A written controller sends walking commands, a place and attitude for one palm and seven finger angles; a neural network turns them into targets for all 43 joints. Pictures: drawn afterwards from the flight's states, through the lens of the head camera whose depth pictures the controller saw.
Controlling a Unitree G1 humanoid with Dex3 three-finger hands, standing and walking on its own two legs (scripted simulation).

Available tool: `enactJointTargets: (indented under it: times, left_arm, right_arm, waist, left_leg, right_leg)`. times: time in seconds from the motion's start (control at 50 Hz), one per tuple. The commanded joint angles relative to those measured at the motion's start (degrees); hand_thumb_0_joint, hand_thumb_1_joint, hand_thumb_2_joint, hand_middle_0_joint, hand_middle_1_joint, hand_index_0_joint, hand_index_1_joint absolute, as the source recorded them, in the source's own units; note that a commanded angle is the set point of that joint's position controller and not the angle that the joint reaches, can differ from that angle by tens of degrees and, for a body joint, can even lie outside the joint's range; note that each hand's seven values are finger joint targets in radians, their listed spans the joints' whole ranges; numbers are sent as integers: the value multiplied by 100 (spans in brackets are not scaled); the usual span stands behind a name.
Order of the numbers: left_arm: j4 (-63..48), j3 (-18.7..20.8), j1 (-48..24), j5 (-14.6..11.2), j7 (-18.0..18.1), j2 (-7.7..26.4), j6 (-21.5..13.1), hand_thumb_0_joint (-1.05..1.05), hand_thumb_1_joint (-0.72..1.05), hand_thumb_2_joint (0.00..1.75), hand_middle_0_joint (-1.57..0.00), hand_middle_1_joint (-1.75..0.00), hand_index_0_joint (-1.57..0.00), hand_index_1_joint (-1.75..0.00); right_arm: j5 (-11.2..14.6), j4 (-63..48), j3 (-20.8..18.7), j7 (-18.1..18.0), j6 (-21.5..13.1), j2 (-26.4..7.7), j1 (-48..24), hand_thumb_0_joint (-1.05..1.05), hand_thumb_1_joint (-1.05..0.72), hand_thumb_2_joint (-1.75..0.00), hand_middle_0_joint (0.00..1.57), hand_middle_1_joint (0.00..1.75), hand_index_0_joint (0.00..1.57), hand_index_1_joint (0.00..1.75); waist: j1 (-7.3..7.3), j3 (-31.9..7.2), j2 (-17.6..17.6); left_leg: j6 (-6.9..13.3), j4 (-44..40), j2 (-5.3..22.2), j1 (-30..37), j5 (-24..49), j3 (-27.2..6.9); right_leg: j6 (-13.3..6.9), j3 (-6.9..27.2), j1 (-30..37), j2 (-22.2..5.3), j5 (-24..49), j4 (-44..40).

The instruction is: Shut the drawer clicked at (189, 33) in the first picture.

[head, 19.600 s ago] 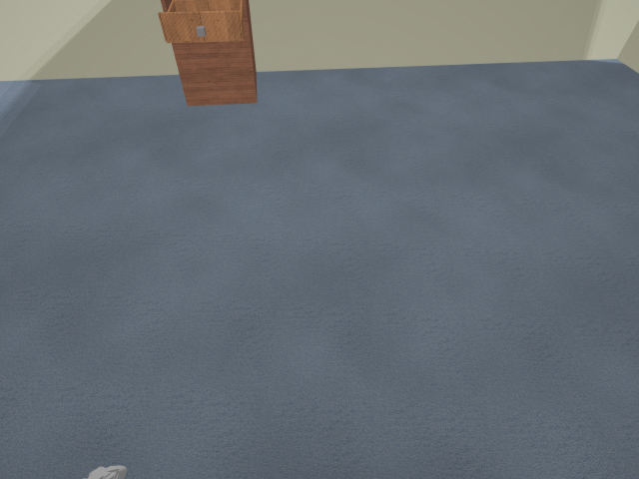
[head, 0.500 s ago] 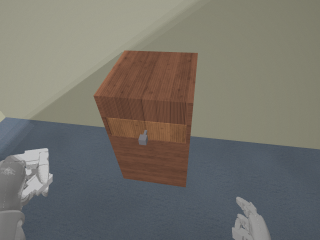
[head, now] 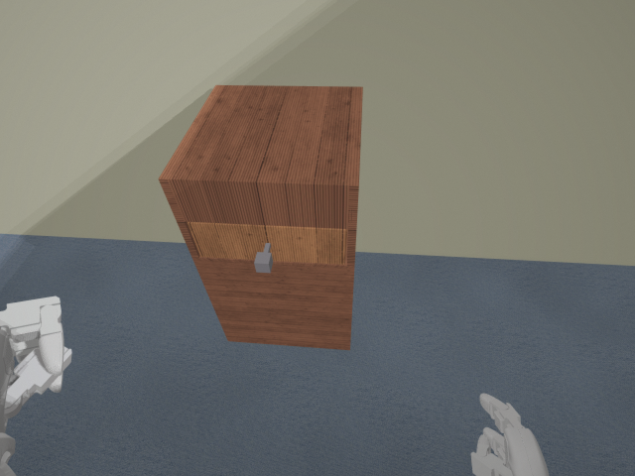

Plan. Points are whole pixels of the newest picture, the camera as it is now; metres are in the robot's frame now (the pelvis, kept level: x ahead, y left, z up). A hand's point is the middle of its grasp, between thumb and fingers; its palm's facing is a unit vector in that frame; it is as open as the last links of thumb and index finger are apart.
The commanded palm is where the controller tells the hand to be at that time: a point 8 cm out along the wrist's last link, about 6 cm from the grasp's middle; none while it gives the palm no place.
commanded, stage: step back with the hand held close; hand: left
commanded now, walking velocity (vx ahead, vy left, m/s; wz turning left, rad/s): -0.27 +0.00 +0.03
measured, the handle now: (265, 256) +0.64 +0.19 -0.24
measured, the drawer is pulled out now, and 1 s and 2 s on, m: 0.00 0.00 0.00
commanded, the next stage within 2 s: stop stepping back and stand still in 1.40 s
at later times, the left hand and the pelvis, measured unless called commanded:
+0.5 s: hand (11, 425) +0.13 +0.26 +0.15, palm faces +0.38 -0.79 -0.49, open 3.3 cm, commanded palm +0.07 +0.30 +0.17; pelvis -0.06 +0.02 -0.01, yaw +0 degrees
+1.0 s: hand out of the picture +0.10 +0.25 +0.16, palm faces +0.35 -0.80 -0.48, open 3.3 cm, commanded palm +0.02 +0.30 +0.17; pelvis -0.10 +0.02 -0.02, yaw +1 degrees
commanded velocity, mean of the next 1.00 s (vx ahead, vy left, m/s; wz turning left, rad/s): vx -0.32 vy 0.00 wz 0.02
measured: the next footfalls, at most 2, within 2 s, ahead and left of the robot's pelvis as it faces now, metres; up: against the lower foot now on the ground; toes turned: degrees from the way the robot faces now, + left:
right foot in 1.14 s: -0.13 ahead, -0.11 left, +0.00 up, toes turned +9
right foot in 1.82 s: -0.21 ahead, -0.03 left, +0.00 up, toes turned -2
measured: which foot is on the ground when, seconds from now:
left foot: down 0.00-1.00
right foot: down 0.00-1.00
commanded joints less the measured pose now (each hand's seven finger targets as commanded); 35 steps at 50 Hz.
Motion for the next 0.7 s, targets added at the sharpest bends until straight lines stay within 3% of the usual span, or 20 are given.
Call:
enactJointTargets:
  times: [0.0,0.08,0.16,0.28,0.32,0.38,0.48,0.56,0.6,0.68]
  left_arm:
    - [-1198,673,276,-28,135,1053,-458,0,90,90,-140,-160,-140,-160]
    - [-1495,890,453,-58,200,1282,-502,0,90,90,-140,-160,-140,-160]
    - [-1557,796,472,-54,207,1192,-512,0,90,90,-140,-160,-140,-160]
    - [-1556,759,233,36,228,1137,-574,0,90,90,-140,-160,-140,-160]
    - [-1499,755,245,67,235,1085,-602,0,90,90,-140,-160,-140,-160]
    - [-1692,780,77,109,245,1140,-665,0,90,90,-140,-160,-140,-160]
    - [-1751,814,-39,111,282,1198,-757,0,90,90,-140,-160,-140,-160]
    - [-1746,775,34,79,335,1178,-839,0,90,90,-140,-160,-140,-160]
    - [-1754,822,100,96,359,1200,-867,0,90,90,-140,-160,-140,-160]
    - [-1802,950,194,177,354,1213,-913,0,90,90,-140,-160,-140,-160]
  right_arm:
    - [14,-968,-268,-56,-112,-505,-678,0,-90,-90,20,30,20,30]
    - [25,-1060,-313,-102,-50,-539,-720,0,-90,-90,20,30,20,30]
    - [51,-1097,-334,-122,-28,-545,-660,0,-90,-90,20,30,20,30]
    - [50,-1125,-347,-140,-107,-618,-641,0,-90,-90,20,30,20,30]
    - [73,-1124,-343,-133,-149,-599,-604,0,-90,-90,20,30,20,30]
    - [60,-1146,-352,-130,-211,-636,-584,0,-90,-90,20,30,20,30]
    - [10,-1083,-366,-112,-270,-608,-474,0,-90,-90,20,30,20,30]
    - [-1,-1016,-354,-98,-268,-583,-436,0,-90,-90,20,30,20,30]
    - [14,-1043,-362,-114,-278,-606,-469,0,-90,-90,20,30,20,30]
    - [54,-1142,-380,-123,-321,-674,-624,0,-90,-90,20,30,20,30]
  waist:
    - [28,-728,-170]
    - [77,-1085,-53]
    - [43,-934,8]
    - [-3,-554,133]
    - [-29,-449,-58]
    - [-67,-387,-75]
    - [-113,-327,-488]
    - [-143,-355,-400]
    - [-141,-311,-130]
    - [-71,-488,476]
  left_leg:
    - [249,-511,104,-50,1535,-45]
    - [229,-529,141,-204,2137,-127]
    - [249,-625,216,-497,2001,-170]
    - [433,-1027,351,-1804,99,-362]
    - [461,-1023,332,-2130,-607,-355]
    - [496,-960,294,-2443,-1268,-425]
    - [380,-455,42,-2008,-1318,-313]
    - [308,-367,-4,-1516,-1067,-263]
    - [358,-662,138,-1823,-1295,-413]
    - [653,-1307,594,-3253,-1793,-833]
  right_leg:
    - [-11,151,293,-399,1527,-228]
    - [45,21,589,-311,1982,90]
    - [103,-33,555,-205,1865,299]
    - [135,60,940,-117,1270,704]
    - [135,136,947,-122,1110,713]
    - [118,281,910,-123,796,621]
    - [0,611,91,-288,-283,-102]
    - [-19,513,-423,-322,-715,-369]
    - [43,350,-199,-176,-729,-146]
    - [153,130,1249,170,627,1259]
